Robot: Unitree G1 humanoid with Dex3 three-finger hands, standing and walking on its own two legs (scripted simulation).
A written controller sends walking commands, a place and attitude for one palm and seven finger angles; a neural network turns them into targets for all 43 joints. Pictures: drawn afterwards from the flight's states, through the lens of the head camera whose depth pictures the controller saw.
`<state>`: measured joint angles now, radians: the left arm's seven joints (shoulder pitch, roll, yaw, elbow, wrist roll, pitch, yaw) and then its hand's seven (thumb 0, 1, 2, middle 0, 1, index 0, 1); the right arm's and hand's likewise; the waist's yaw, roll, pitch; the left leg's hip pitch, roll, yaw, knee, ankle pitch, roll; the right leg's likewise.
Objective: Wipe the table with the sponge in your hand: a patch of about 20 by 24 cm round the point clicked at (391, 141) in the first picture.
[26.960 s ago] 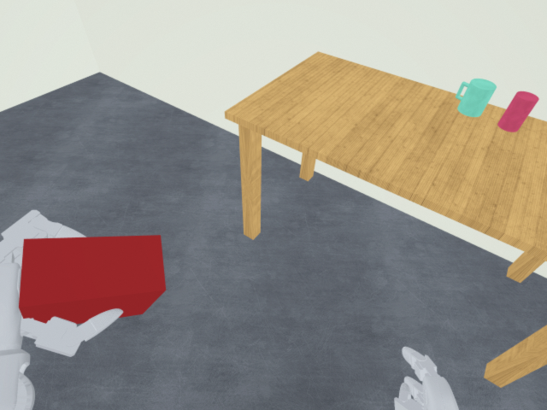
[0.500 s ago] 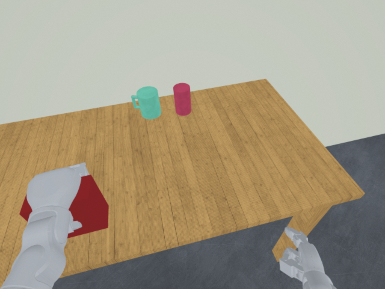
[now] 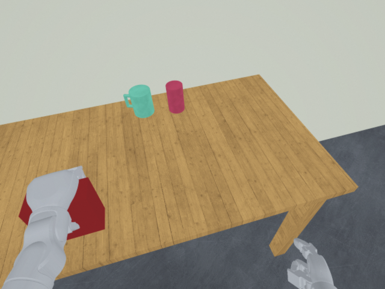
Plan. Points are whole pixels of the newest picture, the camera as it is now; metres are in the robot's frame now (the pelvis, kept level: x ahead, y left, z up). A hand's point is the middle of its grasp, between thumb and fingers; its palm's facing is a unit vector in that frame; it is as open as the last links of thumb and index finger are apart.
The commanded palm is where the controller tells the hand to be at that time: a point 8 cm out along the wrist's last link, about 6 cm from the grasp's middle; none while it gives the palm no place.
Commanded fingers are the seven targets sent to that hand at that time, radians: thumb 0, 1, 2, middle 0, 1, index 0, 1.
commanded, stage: move the sponge above the wiping area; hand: left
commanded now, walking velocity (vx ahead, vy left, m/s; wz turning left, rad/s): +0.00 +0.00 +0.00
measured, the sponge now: (71, 216) +0.24 +0.32 -0.01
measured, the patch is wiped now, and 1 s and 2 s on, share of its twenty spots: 0.00 0.00 0.00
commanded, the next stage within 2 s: none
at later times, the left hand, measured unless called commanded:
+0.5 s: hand (66, 204) +0.25 +0.33 +0.02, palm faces -0.10 -0.05 -0.99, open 10.2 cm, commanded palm +0.24 +0.32 +0.07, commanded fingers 0.00 0.10 1.30 -1.20 -1.60 -1.20 -1.60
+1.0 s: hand (72, 209) +0.25 +0.32 +0.00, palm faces -0.16 -0.10 -0.98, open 10.2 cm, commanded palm +0.23 +0.31 +0.08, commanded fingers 0.00 0.10 1.30 -1.20 -1.60 -1.20 -1.60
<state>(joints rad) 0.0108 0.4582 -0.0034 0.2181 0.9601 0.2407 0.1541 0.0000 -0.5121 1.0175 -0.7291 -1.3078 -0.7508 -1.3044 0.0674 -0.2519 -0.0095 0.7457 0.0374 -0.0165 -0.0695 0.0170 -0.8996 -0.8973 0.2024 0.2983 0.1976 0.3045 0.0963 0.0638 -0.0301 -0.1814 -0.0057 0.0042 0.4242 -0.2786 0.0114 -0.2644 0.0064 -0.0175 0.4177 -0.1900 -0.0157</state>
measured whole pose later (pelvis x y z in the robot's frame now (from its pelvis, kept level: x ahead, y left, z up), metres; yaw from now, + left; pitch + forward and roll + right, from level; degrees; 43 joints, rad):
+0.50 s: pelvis +0.00 +0.00 +0.00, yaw +0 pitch +3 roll +0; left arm -0.05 0.47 0.00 0.37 0.96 0.22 0.17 0.00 -0.51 1.02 -0.73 -1.31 -0.75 -1.31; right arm 0.09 -0.27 -0.02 0.75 0.05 -0.02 -0.08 0.02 -0.90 -0.90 0.20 0.30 0.20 0.30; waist 0.08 0.06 -0.04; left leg -0.22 -0.01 0.00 0.45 -0.28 0.01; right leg -0.30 0.00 -0.02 0.44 -0.19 -0.01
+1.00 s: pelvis +0.01 +0.01 +0.00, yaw +0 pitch +4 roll +0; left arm 0.00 0.43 -0.04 0.30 0.95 0.26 0.12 0.00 -0.51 1.02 -0.73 -1.31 -0.75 -1.31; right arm 0.09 -0.26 -0.02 0.73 0.04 0.00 -0.06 0.02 -0.90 -0.90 0.20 0.30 0.20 0.30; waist 0.09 0.06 -0.05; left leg -0.21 -0.01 0.00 0.44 -0.29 0.02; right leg -0.29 0.00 -0.02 0.44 -0.21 -0.01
